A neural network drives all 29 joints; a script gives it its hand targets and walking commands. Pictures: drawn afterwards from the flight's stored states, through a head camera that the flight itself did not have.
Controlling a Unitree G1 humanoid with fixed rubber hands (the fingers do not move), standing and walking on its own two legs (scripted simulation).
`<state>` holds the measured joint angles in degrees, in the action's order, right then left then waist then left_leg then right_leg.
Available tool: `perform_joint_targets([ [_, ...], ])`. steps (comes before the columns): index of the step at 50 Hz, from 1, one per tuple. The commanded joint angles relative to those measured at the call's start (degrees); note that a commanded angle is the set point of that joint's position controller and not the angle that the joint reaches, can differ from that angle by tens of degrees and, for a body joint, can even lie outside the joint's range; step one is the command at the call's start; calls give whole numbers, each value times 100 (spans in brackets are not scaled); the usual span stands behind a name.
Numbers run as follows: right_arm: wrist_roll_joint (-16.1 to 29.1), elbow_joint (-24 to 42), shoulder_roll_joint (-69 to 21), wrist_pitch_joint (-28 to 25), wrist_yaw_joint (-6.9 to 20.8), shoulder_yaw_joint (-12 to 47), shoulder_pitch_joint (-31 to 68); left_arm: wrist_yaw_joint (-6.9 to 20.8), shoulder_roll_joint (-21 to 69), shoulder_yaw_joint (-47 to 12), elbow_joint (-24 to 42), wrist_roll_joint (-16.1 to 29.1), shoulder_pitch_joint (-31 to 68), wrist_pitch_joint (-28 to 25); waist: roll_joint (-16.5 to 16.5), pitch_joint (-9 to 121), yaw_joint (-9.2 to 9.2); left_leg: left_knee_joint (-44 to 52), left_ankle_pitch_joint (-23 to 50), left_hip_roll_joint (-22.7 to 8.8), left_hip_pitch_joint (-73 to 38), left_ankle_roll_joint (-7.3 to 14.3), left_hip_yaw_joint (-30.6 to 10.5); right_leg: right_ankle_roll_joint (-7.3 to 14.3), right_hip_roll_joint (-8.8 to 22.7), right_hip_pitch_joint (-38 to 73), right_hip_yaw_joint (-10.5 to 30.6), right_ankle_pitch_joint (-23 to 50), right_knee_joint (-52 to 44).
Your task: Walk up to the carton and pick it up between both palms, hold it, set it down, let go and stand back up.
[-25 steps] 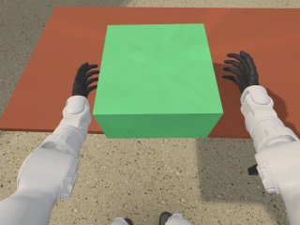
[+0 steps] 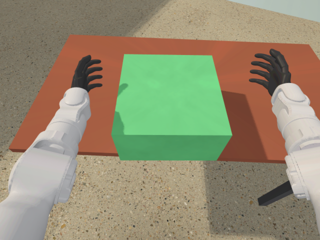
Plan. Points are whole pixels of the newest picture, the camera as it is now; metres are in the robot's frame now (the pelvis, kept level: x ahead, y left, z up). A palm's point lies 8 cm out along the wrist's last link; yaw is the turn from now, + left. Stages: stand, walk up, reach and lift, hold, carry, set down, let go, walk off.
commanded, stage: set down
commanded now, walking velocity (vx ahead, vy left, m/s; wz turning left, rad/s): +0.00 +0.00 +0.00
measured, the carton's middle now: (168, 105) +0.50 -0.01 +0.01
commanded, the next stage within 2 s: none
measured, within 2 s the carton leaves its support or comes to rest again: neither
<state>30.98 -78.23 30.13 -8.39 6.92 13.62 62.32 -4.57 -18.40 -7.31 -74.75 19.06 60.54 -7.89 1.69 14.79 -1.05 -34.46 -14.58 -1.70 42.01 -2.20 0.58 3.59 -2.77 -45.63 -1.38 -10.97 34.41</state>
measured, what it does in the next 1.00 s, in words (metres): stands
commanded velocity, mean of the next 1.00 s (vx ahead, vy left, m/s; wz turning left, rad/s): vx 0.00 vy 0.00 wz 0.00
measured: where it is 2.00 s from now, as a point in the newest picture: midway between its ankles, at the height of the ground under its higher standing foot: outside the picture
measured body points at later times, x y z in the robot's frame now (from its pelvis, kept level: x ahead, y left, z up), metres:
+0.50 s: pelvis +0.01 +0.01 +0.03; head +0.04 +0.02 +0.48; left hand +0.44 +0.21 +0.15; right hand +0.44 -0.28 +0.19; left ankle +0.00 +0.15 -0.72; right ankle +0.04 -0.07 -0.72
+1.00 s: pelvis +0.01 +0.02 +0.03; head +0.02 +0.01 +0.48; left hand +0.35 +0.22 +0.08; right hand +0.34 -0.27 +0.09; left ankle +0.00 +0.15 -0.72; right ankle +0.04 -0.07 -0.72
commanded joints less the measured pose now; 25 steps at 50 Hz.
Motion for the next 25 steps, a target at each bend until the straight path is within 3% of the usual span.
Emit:
perform_joint_targets([
  [1, 109, 546, 1193, 23, 83, -152, 1879, -91, -919, 224, 1296, -146, 2372, 200, -47, 3120, -66, 370, 1514, 138, -1094, 40, 84, -512, 97, 2868, 240, 2115, -299],
  [2, 83, 888, 1256, -12, 97, -251, 1873, -107, -905, 359, 1789, -170, 2325, 243, -210, 3493, -62, 324, 1832, 159, -1394, -40, 68, -522, 90, 2845, 246, 2329, -295],
  [3, -25, 854, 1265, 99, 102, -323, 2084, -98, -937, 374, 1594, -163, 2414, 383, -11, 3294, -35, 352, 1643, 153, -1384, 13, 56, -520, 53, 2751, 181, 2218, -361],
  [4, -28, 1274, 1362, 70, 127, -419, 2053, -151, -922, 412, 2225, -219, 2295, 455, -185, 3695, -132, 373, 1977, 126, -1719, -64, 85, -514, 30, 2741, 177, 2534, -386],
  [5, 23, 1558, 1521, 115, 113, -477, 2091, -190, -899, 413, 2616, -83, 2368, 608, -52, 3866, -46, 333, 2400, 145, -2052, -105, 41, -557, -59, 2860, 116, 2982, -414],
  [6, 70, 1961, 1735, 184, 83, -656, 2309, -200, -965, 423, 3039, -83, 2530, 806, -161, 4081, 11, 299, 2664, 182, -2174, -163, 85, -576, -108, 3086, 76, 3356, -436],
  [7, 88, 1945, 1750, 333, 65, -576, 2124, -167, -763, 476, 2883, -35, 2158, 1098, -35, 3823, 3, 383, 2797, 149, -2352, -188, 35, -542, -170, 3367, 22, 3503, -486],
  [8, -3, 1798, 1759, 476, 32, -573, 1911, -92, -895, 610, 2765, -125, 1856, 1321, 310, 3317, 103, 470, 2668, 167, -2342, -152, -32, -588, -152, 3495, 72, 3492, -595],
  [9, 34, 1983, 1893, 577, -5, -665, 1932, -29, -914, 706, 3102, -134, 1863, 1543, 241, 3412, 77, 566, 2681, 194, -2450, -184, 39, -578, -158, 3872, 55, 3577, -685],
  [11, 19, 1973, 1950, 815, -57, -820, 1917, -7, -958, 678, 3541, -225, 1865, 1921, 51, 3115, 200, 745, 2629, 175, -2594, -152, -29, -542, -189, 3773, 25, 3400, -828],
  [12, -1, 2082, 1959, 948, -50, -812, 1934, 7, -955, 789, 3629, -267, 1788, 2111, 81, 2955, 155, 805, 2473, 191, -2669, -112, -33, -558, -153, 3813, 24, 3153, -928],
  [13, -114, 1957, 1947, 1078, -43, -977, 2181, 0, -999, 632, 3549, -241, 2022, 2253, 65, 2713, 249, 884, 2022, 209, -2557, -68, -51, -579, -156, 3612, 16, 2701, -994],
  [15, -248, 1962, 1796, 1312, 2, -866, 1774, 15, -711, 623, 3381, -216, 1473, 2478, 475, 2117, 300, 1007, 1654, 193, -2638, 10, -86, -565, -105, 3579, 61, 2258, -1141],
  [16, -276, 2056, 1608, 1359, -3, -757, 1268, 70, -598, 818, 3485, -300, 919, 2507, 608, 1931, 159, 1101, 1689, 208, -2582, 54, -134, -566, -46, 3881, 135, 2267, -1214],
  [17, -261, 2167, 1548, 1411, -19, -797, 1282, 139, -780, 982, 3445, -439, 958, 2510, 598, 1986, 113, 1174, 1529, 252, -2423, 122, -32, -602, 26, 4208, 207, 2312, -1273],
  [18, -295, 2212, 1424, 1419, -19, -774, 852, 180, -639, 968, 3428, -602, 528, 2510, 390, 1879, 91, 1281, 1643, 241, -2240, 124, -66, -587, 28, 4465, 251, 2604, -1193],
  [20, -216, 2527, 1245, 1437, -35, -707, 598, 254, -932, 1318, 3683, -847, 368, 2463, 280, 1814, -45, 1414, 1475, 304, -1929, 254, 50, -607, 114, 4963, 380, 2587, -1191],
  [22, -191, 2721, 1335, 1330, -12, -995, 645, 105, -825, 1136, 4171, -788, 575, 2280, -21, 1818, 41, 1467, 1367, 276, -2110, 143, -20, -514, 81, 4524, 272, 2154, -1210],
  [25, -286, 2684, 1231, 1230, 73, -1061, 53, 49, -664, 1195, 4320, -918, 23, 2217, -91, 1397, 29, 1398, 1465, 266, -2560, 84, 10, -504, 42, 4270, 223, 1960, -1293],
])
